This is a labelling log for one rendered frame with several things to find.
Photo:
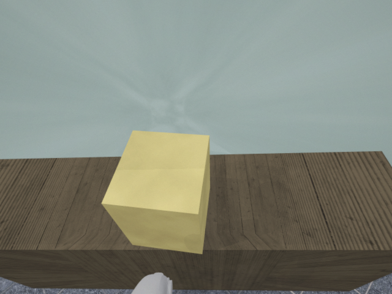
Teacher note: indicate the robot left thigh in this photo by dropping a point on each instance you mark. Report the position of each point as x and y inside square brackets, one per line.
[154, 284]

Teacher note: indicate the carton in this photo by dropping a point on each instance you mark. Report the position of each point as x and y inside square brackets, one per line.
[159, 193]

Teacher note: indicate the pedestal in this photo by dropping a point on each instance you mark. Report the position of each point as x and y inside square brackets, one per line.
[279, 222]

